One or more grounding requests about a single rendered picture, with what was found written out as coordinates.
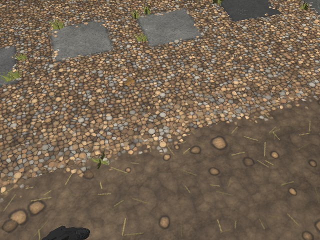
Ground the left robot hand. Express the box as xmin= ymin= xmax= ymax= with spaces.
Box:
xmin=42 ymin=226 xmax=90 ymax=240

